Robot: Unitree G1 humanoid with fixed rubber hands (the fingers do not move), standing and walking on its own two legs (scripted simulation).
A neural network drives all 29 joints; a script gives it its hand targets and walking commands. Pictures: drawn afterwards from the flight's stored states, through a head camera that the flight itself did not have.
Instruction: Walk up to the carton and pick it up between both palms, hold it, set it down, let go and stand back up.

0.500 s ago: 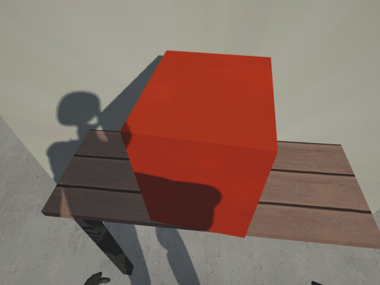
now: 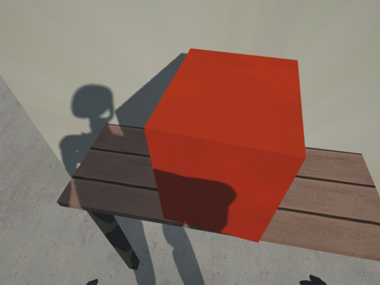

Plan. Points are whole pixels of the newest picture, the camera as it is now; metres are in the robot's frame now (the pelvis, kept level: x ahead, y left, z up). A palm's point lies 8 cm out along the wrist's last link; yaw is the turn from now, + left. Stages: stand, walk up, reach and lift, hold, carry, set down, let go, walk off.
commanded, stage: walk up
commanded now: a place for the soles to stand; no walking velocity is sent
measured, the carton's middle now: (224, 146) +0.40 -0.05 +0.09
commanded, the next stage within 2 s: reach and lift in 0.12 s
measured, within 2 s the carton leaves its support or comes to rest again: neither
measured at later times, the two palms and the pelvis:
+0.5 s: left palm (93, 276) +0.17 +0.23 -0.06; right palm out of the picture +0.12 -0.26 -0.05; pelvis -0.02 -0.01 +0.01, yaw -7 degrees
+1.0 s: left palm (78, 272) +0.17 +0.24 -0.01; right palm out of the picture +0.13 -0.22 +0.00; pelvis -0.01 +0.00 +0.02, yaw -9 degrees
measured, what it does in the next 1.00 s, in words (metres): stands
